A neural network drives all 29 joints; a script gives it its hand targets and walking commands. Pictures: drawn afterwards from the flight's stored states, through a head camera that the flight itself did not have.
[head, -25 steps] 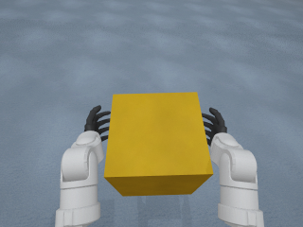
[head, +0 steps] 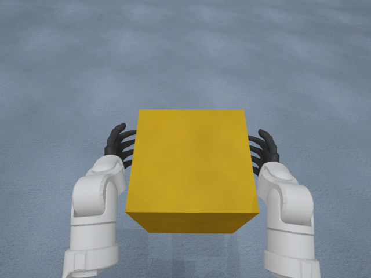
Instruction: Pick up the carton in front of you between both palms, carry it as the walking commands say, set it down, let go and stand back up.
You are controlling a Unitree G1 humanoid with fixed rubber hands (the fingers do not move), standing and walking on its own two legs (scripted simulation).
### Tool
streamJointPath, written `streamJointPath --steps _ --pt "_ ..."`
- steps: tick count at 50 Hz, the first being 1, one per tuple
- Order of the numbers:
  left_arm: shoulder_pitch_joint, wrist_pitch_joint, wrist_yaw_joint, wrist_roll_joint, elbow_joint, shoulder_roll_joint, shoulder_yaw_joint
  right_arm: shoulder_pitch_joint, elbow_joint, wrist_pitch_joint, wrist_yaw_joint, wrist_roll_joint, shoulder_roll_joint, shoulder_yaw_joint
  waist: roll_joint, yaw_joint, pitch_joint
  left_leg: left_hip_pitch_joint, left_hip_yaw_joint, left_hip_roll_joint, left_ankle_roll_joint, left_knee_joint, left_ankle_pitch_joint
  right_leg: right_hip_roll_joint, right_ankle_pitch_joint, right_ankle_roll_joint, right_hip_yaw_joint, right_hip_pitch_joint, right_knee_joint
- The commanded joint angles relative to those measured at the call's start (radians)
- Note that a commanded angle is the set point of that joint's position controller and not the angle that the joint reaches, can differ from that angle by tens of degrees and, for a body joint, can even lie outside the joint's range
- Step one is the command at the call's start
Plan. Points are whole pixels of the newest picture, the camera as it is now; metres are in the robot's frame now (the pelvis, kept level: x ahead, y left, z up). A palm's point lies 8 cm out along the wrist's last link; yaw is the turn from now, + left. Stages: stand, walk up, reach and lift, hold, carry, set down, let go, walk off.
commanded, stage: carry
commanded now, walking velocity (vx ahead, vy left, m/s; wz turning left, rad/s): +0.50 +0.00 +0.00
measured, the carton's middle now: (191, 178) +0.34 +0.01 +0.04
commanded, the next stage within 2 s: none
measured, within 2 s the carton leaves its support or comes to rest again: neither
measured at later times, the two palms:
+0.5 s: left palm (152, 77) +0.62 +0.13 +0.12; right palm (256, 81) +0.63 -0.17 +0.11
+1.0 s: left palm (152, 45) +0.86 +0.16 +0.10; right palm (235, 47) +0.86 -0.14 +0.10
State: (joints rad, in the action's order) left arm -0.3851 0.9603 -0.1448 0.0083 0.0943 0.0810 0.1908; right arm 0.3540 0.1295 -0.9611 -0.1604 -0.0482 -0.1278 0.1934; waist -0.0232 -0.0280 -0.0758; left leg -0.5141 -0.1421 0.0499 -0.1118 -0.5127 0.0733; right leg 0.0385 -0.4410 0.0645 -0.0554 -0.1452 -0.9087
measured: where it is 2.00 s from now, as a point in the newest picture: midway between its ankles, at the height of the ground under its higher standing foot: (190, 135)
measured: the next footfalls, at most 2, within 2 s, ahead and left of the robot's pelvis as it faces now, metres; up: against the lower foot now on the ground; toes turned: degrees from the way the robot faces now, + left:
right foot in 0.46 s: +0.45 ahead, -0.11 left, +0.00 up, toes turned -6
left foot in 0.96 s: +0.76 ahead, +0.10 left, +0.00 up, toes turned +11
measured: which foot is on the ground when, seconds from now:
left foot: down 0.00-0.48, up 0.50-0.94, down 0.96-1.00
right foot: up 0.00-0.44, down 0.46-1.00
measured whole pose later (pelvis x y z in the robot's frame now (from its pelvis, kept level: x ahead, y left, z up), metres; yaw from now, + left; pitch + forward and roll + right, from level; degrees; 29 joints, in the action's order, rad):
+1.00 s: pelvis +0.63 +0.01 +0.00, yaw -1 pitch +3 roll +2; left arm 0.03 1.20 -0.12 -0.04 0.53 0.13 0.07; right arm -0.01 0.49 -1.20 -0.15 -0.04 -0.13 0.02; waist -0.05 0.00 -0.14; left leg -0.46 -0.24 -0.03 -0.07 -0.54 0.12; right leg -0.09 -0.47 -0.01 -0.10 -0.03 -0.67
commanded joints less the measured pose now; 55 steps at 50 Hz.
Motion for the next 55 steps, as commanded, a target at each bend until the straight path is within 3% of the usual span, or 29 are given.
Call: streamJointPath --steps 1,2,3,5,7,9,11,17,19,21,22,23,24,25,27,28,30,32,37,43,45,46,47,48,49,50,51,53,55 --pt "-0.411 0.032 -0.006 0.155 0.081 0.684 -0.575 0.406 0.055 -0.023 -0.010 0.181 -0.600 -0.573 0.183 0.124 -0.513 0.919 0.667 -0.416 -0.252 0.012 -0.273 -0.004 -0.126 -0.015 0.121 -0.684 -0.613" --pt "-0.458 0.031 -0.005 0.162 0.106 0.714 -0.570 0.468 0.095 -0.018 -0.001 0.216 -0.654 -0.591 0.101 0.123 -0.444 0.782 0.627 -0.372 -0.215 0.063 -0.184 -0.030 -0.075 -0.010 0.132 -0.676 -0.544" --pt "-0.475 0.028 -0.005 0.151 0.104 0.735 -0.559 0.517 0.104 -0.019 0.010 0.239 -0.693 -0.610 0.056 0.098 -0.390 0.663 0.574 -0.355 -0.179 0.106 -0.125 -0.056 -0.022 -0.010 0.123 -0.643 -0.473" --pt "-0.477 0.013 -0.006 0.104 0.113 0.745 -0.536 0.611 0.134 -0.009 0.038 0.295 -0.751 -0.669 0.048 0.064 -0.359 0.528 0.506 -0.335 -0.153 0.152 -0.027 -0.087 0.024 -0.013 0.101 -0.577 -0.383" --pt "-0.443 0.005 -0.001 0.077 0.098 0.754 -0.548 0.627 0.139 0.000 0.057 0.314 -0.763 -0.699 0.082 0.058 -0.344 0.487 0.438 -0.315 -0.149 0.173 -0.038 -0.096 0.062 -0.027 0.072 -0.571 -0.306" --pt "-0.440 0.001 0.004 0.074 0.098 0.754 -0.566 0.617 0.129 0.003 0.062 0.309 -0.751 -0.701 0.101 0.065 -0.320 0.501 0.384 -0.305 -0.146 0.191 -0.101 -0.110 0.119 -0.045 0.046 -0.597 -0.187" --pt "-0.432 0.001 0.005 0.076 0.096 0.749 -0.579 0.577 0.102 -0.002 0.061 0.291 -0.734 -0.685 0.112 0.081 -0.291 0.522 0.307 -0.283 -0.119 0.197 -0.210 -0.113 0.207 -0.054 0.017 -0.596 -0.036" --pt "-0.430 0.033 -0.004 0.104 0.106 0.698 -0.597 0.472 0.056 -0.035 0.037 0.226 -0.662 -0.614 0.150 0.082 -0.227 0.617 0.166 -0.223 -0.046 0.176 -0.457 -0.054 0.382 -0.049 -0.090 -0.497 0.299" --pt "-0.418 0.054 -0.005 0.110 0.095 0.684 -0.593 0.428 0.035 -0.051 0.029 0.196 -0.639 -0.588 0.175 0.072 -0.214 0.631 0.127 -0.218 -0.021 0.130 -0.612 -0.022 0.395 -0.035 -0.128 -0.407 0.394" --pt "-0.385 0.073 -0.001 0.124 0.088 0.689 -0.591 0.402 0.046 -0.067 0.023 0.182 -0.631 -0.574 0.175 0.030 -0.277 0.579 0.044 -0.193 0.039 -0.071 -0.702 0.018 0.432 -0.019 -0.189 -0.141 0.516" --pt "-0.367 0.080 0.002 0.126 0.093 0.700 -0.586 0.396 0.064 -0.075 0.022 0.181 -0.629 -0.579 0.129 0.005 -0.347 0.436 0.023 -0.174 0.076 -0.239 -0.506 -0.049 0.423 -0.002 -0.110 0.094 0.508" --pt "-0.350 0.086 0.003 0.123 0.101 0.688 -0.576 0.406 0.090 -0.087 0.023 0.186 -0.637 -0.590 -0.055 -0.005 -0.429 0.192 0.025 -0.118 0.111 -0.480 -0.122 -0.288 0.482 0.066 0.243 0.332 0.482" --pt "-0.326 0.096 0.003 0.115 0.080 0.682 -0.559 0.407 0.105 -0.100 0.028 0.197 -0.649 -0.607 -0.257 0.011 -0.403 -0.073 0.049 0.009 0.127 -0.683 0.423 -0.453 0.594 0.154 0.577 0.442 0.575" --pt "-0.303 0.102 0.009 0.126 0.123 0.732 -0.582 0.394 0.140 -0.099 0.032 0.214 -0.685 -0.627 -0.213 -0.001 -0.423 -0.161 0.140 -0.027 0.101 -0.780 0.412 -0.443 0.524 0.194 0.569 0.460 0.585" --pt "-0.297 0.104 0.041 0.164 0.187 0.826 -0.639 0.376 0.178 -0.101 0.050 0.229 -0.766 -0.646 -0.056 0.009 -0.357 -0.172 0.159 -0.106 0.092 -0.706 0.324 -0.402 0.499 0.142 0.411 0.325 0.622" --pt "-0.300 0.101 0.058 0.178 0.226 0.864 -0.663 0.371 0.209 -0.097 0.062 0.234 -0.804 -0.669 -0.018 0.016 -0.332 -0.144 0.155 -0.135 0.098 -0.635 0.279 -0.379 0.461 0.110 0.341 0.267 0.653" --pt "-0.284 0.099 0.088 0.203 0.316 0.907 -0.718 0.317 0.260 -0.093 0.084 0.239 -0.851 -0.713 -0.045 0.017 -0.321 -0.093 0.126 -0.138 0.112 -0.520 0.232 -0.345 0.452 0.084 0.244 0.211 0.687" --pt "-0.201 0.110 0.108 0.220 0.374 0.918 -0.736 0.237 0.318 -0.101 0.095 0.245 -0.878 -0.749 -0.082 0.017 -0.305 -0.094 0.092 -0.131 0.129 -0.425 0.194 -0.323 0.470 0.093 0.179 0.218 0.718" --pt "0.000 0.162 0.127 0.225 0.461 0.858 -0.744 0.051 0.426 -0.154 0.100 0.241 -0.837 -0.769 -0.114 0.017 -0.229 -0.128 0.015 -0.118 0.149 -0.196 0.083 -0.270 0.649 0.069 0.050 0.280 0.707" --pt "0.089 0.226 0.123 0.181 0.490 0.753 -0.720 0.006 0.470 -0.226 0.116 0.251 -0.742 -0.775 -0.145 0.007 -0.063 -0.070 -0.068 -0.089 0.124 -0.005 -0.003 -0.258 0.770 0.037 -0.016 0.242 0.683" --pt "0.078 0.236 0.118 0.186 0.503 0.733 -0.724 0.010 0.482 -0.239 0.118 0.257 -0.710 -0.767 -0.150 0.016 -0.085 0.099 -0.117 -0.055 0.103 0.049 -0.018 -0.243 0.907 0.012 -0.062 0.196 0.563" --pt "0.071 0.242 0.115 0.191 0.508 0.729 -0.730 -0.001 0.480 -0.242 0.118 0.257 -0.699 -0.759 -0.122 0.031 -0.136 0.264 -0.151 -0.019 0.091 0.087 -0.004 -0.213 0.920 -0.011 -0.111 0.141 0.426" --pt "0.065 0.248 0.112 0.193 0.509 0.717 -0.735 -0.012 0.470 -0.245 0.117 0.253 -0.686 -0.747 -0.068 0.050 -0.212 0.490 -0.086 -0.070 0.068 0.078 0.057 -0.187 0.781 -0.038 -0.133 0.002 0.250" --pt "0.061 0.252 0.111 0.198 0.525 0.714 -0.740 -0.024 0.471 -0.246 0.116 0.246 -0.660 -0.736 0.138 0.059 -0.300 0.682 0.307 -0.328 -0.013 0.137 0.193 -0.125 0.463 -0.074 -0.127 -0.217 -0.042" --pt "0.044 0.254 0.112 0.209 0.549 0.709 -0.755 -0.034 0.447 -0.243 0.118 0.252 -0.684 -0.730 0.293 0.055 -0.315 0.802 0.636 -0.482 -0.124 0.256 0.107 -0.005 0.024 -0.078 -0.072 -0.470 -0.258" --pt "0.028 0.251 0.121 0.221 0.559 0.748 -0.786 -0.046 0.450 -0.231 0.123 0.254 -0.719 -0.729 0.279 0.059 -0.297 0.737 0.637 -0.486 -0.158 0.269 -0.010 -0.063 -0.043 -0.055 0.038 -0.518 -0.407" --pt "0.024 0.243 0.129 0.226 0.538 0.789 -0.790 -0.031 0.463 -0.225 0.130 0.258 -0.760 -0.742 0.194 0.056 -0.284 0.672 0.519 -0.454 -0.123 0.259 -0.032 -0.114 -0.025 -0.036 0.071 -0.524 -0.414" --pt "0.031 0.225 0.139 0.211 0.513 0.848 -0.795 0.002 0.464 -0.210 0.147 0.268 -0.817 -0.765 0.094 0.042 -0.249 0.518 0.365 -0.404 -0.052 0.312 0.079 -0.176 0.100 -0.037 0.080 -0.465 -0.292" --pt "0.087 0.213 0.138 0.170 0.443 0.860 -0.774 -0.003 0.443 -0.206 0.161 0.270 -0.818 -0.776 0.099 0.038 -0.199 0.420 0.251 -0.361 -0.009 0.365 0.166 -0.169 0.163 -0.045 0.029 -0.423 -0.162"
